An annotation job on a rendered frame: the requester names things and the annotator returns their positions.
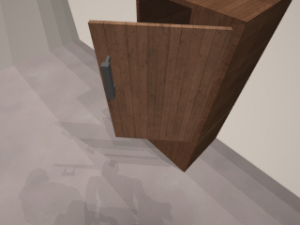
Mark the cupboard door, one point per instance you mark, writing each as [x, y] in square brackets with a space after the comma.
[162, 72]

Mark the handle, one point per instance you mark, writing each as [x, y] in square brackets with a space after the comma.
[108, 78]

